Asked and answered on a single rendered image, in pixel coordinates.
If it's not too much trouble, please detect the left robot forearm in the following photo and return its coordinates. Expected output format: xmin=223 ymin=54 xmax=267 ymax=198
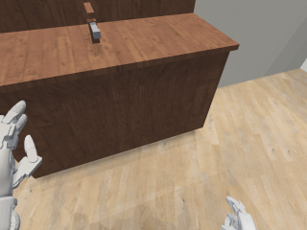
xmin=0 ymin=196 xmax=21 ymax=230

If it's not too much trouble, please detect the right robot hand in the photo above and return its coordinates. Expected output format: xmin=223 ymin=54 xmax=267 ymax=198
xmin=222 ymin=196 xmax=257 ymax=230

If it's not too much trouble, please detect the tap lever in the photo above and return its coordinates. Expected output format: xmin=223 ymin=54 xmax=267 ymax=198
xmin=89 ymin=22 xmax=102 ymax=39

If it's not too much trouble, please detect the left robot hand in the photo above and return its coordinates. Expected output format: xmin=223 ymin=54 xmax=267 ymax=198
xmin=0 ymin=101 xmax=42 ymax=197

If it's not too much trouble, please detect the counter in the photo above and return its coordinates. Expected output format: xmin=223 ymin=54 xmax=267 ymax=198
xmin=0 ymin=0 xmax=240 ymax=179

